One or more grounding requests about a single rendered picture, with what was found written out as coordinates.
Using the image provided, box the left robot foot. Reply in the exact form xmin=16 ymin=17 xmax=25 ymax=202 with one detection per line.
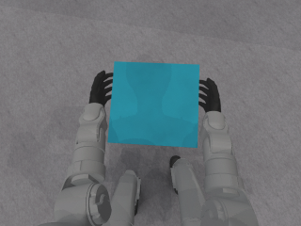
xmin=135 ymin=178 xmax=141 ymax=215

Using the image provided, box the robot right upper arm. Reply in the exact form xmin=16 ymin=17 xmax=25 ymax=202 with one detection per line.
xmin=200 ymin=197 xmax=259 ymax=226

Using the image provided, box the robot right hand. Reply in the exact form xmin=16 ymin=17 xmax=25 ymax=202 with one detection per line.
xmin=198 ymin=77 xmax=221 ymax=113

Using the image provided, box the robot right forearm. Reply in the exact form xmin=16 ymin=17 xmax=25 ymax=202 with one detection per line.
xmin=199 ymin=111 xmax=259 ymax=226

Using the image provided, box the robot foot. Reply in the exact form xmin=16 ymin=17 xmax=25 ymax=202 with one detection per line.
xmin=169 ymin=155 xmax=181 ymax=195
xmin=135 ymin=178 xmax=141 ymax=215

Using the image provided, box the carton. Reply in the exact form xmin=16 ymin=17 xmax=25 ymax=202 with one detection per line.
xmin=107 ymin=61 xmax=199 ymax=148

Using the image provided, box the robot left upper arm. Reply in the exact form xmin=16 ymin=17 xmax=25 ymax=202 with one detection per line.
xmin=38 ymin=182 xmax=112 ymax=226

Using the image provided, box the robot left hand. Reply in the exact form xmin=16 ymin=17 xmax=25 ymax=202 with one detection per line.
xmin=88 ymin=70 xmax=114 ymax=107

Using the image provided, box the robot left forearm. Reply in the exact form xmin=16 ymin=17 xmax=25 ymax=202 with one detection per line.
xmin=54 ymin=103 xmax=108 ymax=218

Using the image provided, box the right robot foot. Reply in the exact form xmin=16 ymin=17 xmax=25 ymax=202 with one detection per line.
xmin=169 ymin=155 xmax=181 ymax=195

